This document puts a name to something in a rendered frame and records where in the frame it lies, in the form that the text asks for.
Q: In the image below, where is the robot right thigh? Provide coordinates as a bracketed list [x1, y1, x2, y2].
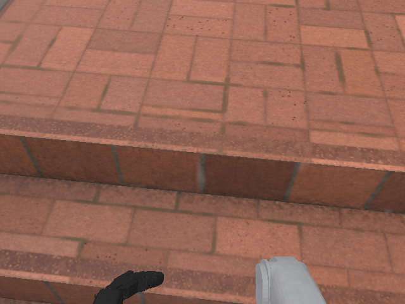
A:
[255, 256, 327, 304]

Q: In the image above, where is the left robot hand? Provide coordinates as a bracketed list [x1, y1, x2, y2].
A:
[93, 270, 164, 304]

